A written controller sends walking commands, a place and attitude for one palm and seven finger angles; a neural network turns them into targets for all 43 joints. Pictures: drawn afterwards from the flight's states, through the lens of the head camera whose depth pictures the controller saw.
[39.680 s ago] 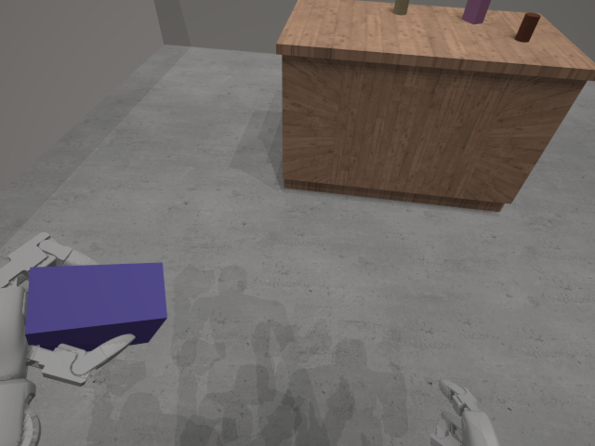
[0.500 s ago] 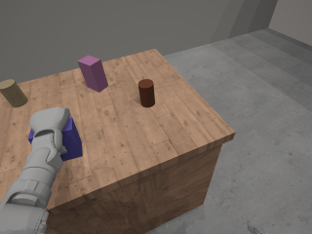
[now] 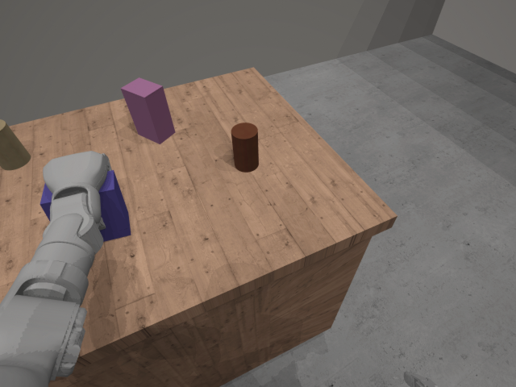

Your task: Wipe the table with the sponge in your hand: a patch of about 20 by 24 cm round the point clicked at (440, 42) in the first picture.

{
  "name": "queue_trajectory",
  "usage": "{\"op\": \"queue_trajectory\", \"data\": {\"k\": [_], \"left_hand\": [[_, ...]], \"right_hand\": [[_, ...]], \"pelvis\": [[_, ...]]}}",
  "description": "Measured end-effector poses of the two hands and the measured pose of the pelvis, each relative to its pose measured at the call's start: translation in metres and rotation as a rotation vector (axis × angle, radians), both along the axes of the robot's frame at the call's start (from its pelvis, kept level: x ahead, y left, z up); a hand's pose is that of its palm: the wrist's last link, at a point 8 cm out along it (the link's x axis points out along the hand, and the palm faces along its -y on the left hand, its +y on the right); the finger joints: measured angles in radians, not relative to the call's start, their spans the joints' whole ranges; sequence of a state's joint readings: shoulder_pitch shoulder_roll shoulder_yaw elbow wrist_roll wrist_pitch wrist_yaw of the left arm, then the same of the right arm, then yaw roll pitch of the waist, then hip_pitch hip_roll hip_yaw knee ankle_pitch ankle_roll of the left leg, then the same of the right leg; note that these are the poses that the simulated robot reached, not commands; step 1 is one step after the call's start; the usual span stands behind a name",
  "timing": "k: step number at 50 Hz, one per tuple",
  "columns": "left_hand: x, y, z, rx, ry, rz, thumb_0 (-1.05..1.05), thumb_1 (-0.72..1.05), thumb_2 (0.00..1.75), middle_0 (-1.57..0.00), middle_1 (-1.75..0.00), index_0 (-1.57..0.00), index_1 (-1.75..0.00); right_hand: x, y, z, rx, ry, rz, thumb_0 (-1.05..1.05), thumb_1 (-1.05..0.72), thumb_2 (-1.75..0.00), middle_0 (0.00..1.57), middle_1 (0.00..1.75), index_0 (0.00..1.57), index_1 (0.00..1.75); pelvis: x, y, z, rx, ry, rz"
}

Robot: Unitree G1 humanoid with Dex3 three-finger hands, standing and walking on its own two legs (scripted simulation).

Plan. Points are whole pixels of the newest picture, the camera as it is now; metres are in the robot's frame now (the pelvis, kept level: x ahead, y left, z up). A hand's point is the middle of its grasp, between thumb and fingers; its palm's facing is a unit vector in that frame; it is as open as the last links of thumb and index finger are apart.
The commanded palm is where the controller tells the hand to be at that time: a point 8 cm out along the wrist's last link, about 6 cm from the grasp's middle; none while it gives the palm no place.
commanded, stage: slide back across to the first lane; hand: left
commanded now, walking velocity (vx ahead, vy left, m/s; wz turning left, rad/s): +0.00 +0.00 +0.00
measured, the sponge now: (93, 217) +0.39 +0.31 +0.04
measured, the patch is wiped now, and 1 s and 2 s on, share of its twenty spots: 1.00 1.00 1.00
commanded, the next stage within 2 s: wipe back along the first lane in 0.70 s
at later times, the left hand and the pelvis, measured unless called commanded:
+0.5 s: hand (62, 196) +0.40 +0.35 +0.08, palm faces -0.08 -0.02 -1.00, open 9.8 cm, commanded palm +0.37 +0.35 +0.14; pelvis +0.02 +0.02 +0.01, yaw -1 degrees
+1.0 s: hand (33, 216) +0.36 +0.38 +0.08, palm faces -0.09 +0.00 -1.00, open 9.8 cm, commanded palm +0.32 +0.37 +0.13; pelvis +0.03 +0.02 +0.01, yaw +0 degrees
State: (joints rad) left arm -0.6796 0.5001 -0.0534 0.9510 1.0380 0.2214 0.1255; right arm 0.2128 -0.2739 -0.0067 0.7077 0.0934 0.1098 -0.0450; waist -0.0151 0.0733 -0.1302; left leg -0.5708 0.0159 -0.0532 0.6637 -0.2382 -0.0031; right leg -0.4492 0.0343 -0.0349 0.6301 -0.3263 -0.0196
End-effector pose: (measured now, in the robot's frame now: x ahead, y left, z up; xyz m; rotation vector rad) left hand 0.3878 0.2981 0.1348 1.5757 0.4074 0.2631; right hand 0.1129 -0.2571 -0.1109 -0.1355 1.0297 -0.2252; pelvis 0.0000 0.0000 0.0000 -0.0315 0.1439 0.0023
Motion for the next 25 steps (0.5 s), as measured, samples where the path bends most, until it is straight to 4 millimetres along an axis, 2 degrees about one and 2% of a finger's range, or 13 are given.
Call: {"op": "queue_trajectory", "data": {"k": [7,14,19,25], "left_hand": [[0.013,0.008,0.000,-0.011,0.003,0.004,0.01,-0.53,1.11,-0.77,-1.37,-0.80,-1.36],[0.013,0.017,0.000,-0.031,-0.023,0.001,0.01,-0.53,1.10,-0.77,-1.38,-0.80,-1.37],[0.008,0.027,0.004,-0.019,-0.036,0.017,0.01,-0.52,1.10,-0.76,-1.39,-0.79,-1.37],[-0.003,0.045,0.004,-0.023,-0.015,0.051,0.00,-0.52,1.10,-0.75,-1.40,-0.78,-1.38]], "right_hand": [[-0.017,0.005,-0.002,-0.002,0.044,-0.025,0.01,-0.90,-0.90,0.20,0.30,0.20,0.30],[-0.029,0.009,-0.002,0.005,0.077,-0.054,0.01,-0.90,-0.90,0.20,0.30,0.20,0.30],[-0.022,0.011,0.001,0.007,0.063,-0.054,0.01,-0.90,-0.90,0.20,0.30,0.20,0.30],[0.002,0.013,0.009,0.001,0.012,-0.027,0.01,-0.90,-0.90,0.20,0.30,0.20,0.30]], "pelvis": [[0.002,0.007,0.000,-0.005,0.017,-0.009],[0.008,0.013,0.002,-0.005,0.011,-0.022],[0.012,0.016,0.004,-0.005,-0.002,-0.023],[0.018,0.018,0.007,-0.005,-0.014,-0.021]]}}
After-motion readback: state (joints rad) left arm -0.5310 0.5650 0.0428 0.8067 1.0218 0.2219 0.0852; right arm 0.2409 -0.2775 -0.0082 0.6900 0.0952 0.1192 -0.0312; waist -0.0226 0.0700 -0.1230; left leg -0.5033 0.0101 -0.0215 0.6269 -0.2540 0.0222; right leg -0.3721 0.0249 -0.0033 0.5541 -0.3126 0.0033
